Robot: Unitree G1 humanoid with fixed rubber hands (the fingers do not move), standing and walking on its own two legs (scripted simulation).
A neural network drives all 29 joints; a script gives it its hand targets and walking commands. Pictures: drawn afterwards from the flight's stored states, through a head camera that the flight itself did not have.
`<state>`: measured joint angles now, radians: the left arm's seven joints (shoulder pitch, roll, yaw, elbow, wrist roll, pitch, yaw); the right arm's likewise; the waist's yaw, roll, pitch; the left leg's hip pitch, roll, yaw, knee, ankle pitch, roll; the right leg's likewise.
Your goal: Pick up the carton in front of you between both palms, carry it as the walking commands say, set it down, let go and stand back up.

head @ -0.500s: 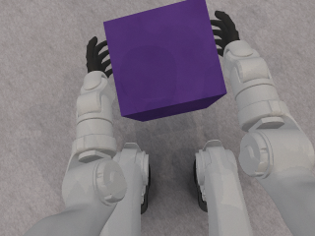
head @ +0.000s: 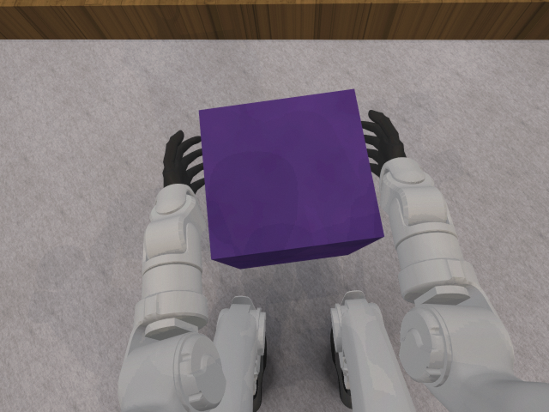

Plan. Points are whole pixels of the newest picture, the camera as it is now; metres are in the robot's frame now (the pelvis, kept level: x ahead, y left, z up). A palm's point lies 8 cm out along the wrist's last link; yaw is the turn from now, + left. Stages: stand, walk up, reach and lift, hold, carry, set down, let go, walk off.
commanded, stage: reach and lift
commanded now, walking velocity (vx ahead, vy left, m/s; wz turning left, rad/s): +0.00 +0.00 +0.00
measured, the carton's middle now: (286, 195) +0.45 +0.01 -0.12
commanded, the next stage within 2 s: hold in 1.92 s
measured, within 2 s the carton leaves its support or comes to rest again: neither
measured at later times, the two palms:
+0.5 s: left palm (122, 165) +0.40 +0.15 +0.12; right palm (446, 145) +0.41 -0.14 +0.11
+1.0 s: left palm out of the picture +0.37 +0.15 +0.25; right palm out of the picture +0.36 -0.15 +0.24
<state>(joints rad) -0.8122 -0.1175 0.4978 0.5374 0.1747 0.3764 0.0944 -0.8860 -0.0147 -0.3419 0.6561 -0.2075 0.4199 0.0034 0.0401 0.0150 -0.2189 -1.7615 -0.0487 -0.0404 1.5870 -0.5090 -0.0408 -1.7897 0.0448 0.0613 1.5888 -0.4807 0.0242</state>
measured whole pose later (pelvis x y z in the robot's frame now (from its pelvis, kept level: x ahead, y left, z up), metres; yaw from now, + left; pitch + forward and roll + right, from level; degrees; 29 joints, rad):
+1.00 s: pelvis +0.07 +0.01 +0.22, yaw -1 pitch -2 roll +0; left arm -0.31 -0.16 0.29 0.40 0.27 0.57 0.01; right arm -0.28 0.15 -0.26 0.38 -0.27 0.61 0.00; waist -0.01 0.01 -0.05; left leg -0.22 -0.02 -0.07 0.50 -0.25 0.00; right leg -0.23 0.01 0.06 0.48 -0.22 0.01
